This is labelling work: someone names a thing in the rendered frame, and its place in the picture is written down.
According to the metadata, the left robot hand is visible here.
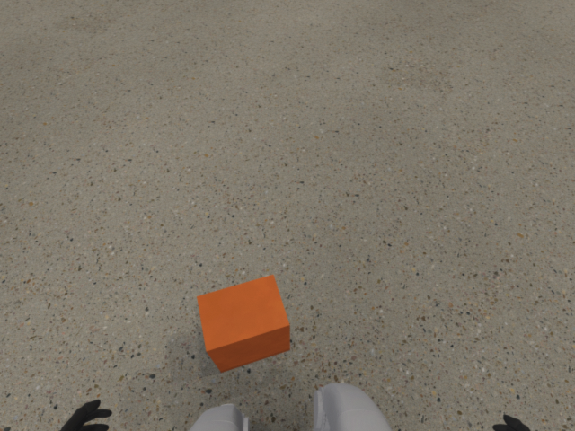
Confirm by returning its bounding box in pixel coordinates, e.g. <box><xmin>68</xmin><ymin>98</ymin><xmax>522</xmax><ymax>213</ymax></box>
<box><xmin>60</xmin><ymin>400</ymin><xmax>112</xmax><ymax>431</ymax></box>

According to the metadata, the robot thigh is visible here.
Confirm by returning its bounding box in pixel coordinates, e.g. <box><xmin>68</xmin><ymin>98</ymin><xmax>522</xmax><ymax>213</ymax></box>
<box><xmin>314</xmin><ymin>383</ymin><xmax>393</xmax><ymax>431</ymax></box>
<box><xmin>190</xmin><ymin>406</ymin><xmax>250</xmax><ymax>431</ymax></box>

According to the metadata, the carton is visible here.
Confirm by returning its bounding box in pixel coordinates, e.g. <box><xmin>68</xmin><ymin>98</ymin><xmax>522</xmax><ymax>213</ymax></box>
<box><xmin>197</xmin><ymin>275</ymin><xmax>290</xmax><ymax>373</ymax></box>

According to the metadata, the robot left thigh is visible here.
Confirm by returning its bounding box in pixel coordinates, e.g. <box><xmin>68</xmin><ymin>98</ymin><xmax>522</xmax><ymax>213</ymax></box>
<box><xmin>190</xmin><ymin>406</ymin><xmax>250</xmax><ymax>431</ymax></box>

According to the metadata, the robot right thigh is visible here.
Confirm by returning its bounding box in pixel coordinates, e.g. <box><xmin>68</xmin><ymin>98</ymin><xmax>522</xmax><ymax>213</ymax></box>
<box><xmin>314</xmin><ymin>383</ymin><xmax>393</xmax><ymax>431</ymax></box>

